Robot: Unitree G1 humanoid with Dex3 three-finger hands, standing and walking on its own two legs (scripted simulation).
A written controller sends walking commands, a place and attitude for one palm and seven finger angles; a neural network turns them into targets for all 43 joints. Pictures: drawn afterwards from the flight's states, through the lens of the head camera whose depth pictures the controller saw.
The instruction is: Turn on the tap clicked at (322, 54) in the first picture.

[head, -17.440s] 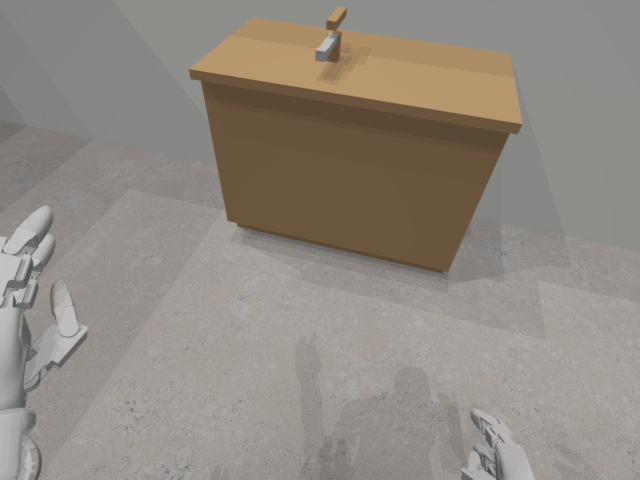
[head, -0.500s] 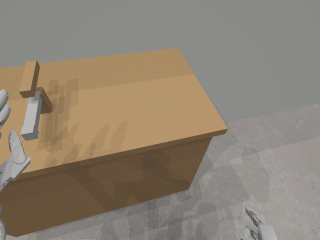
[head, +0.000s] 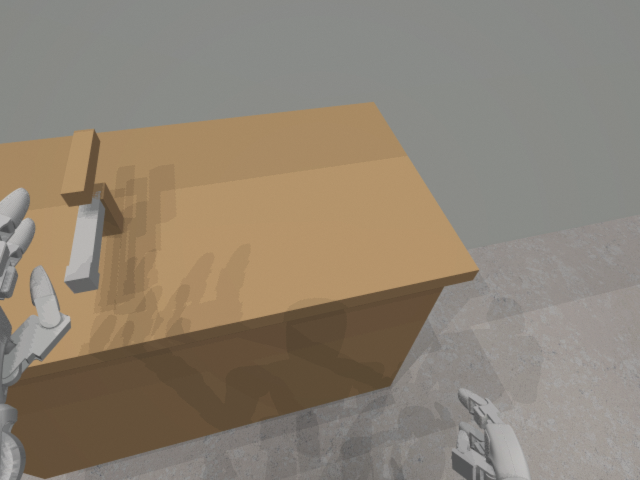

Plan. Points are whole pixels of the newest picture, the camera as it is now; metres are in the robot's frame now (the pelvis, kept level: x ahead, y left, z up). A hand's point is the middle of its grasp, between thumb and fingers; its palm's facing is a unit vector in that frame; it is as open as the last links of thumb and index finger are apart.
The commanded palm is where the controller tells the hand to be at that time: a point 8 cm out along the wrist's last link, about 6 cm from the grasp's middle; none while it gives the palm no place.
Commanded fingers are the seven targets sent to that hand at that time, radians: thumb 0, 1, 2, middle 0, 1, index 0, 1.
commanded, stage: come to a stop and stand still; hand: left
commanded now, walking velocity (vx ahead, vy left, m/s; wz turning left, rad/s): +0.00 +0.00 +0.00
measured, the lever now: (82, 277) +0.33 +0.33 +0.05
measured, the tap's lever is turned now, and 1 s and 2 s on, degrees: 0 0 0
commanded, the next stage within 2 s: look again from close up in 0.10 s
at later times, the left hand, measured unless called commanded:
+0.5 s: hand (72, 333) +0.21 +0.25 +0.15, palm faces +0.28 -0.86 -0.43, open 7.4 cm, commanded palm +0.15 +0.28 +0.18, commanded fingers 0.00 0.90 0.90 -0.20 -0.30 -0.20 -0.30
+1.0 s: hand (94, 348) +0.20 +0.23 +0.14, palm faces +0.25 -0.86 -0.45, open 7.4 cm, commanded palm +0.15 +0.26 +0.18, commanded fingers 0.00 0.90 0.90 -0.20 -0.30 -0.20 -0.30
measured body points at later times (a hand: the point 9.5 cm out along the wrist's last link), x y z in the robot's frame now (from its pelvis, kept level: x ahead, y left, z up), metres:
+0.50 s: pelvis -0.02 +0.00 +0.00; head +0.00 +0.02 +0.45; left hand +0.19 +0.29 +0.17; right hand +0.13 -0.23 -0.08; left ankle -0.03 +0.08 -0.74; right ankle +0.03 -0.12 -0.74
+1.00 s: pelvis -0.02 -0.01 +0.00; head +0.00 -0.01 +0.45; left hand +0.18 +0.27 +0.16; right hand +0.12 -0.24 -0.09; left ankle -0.03 +0.08 -0.74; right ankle +0.03 -0.12 -0.74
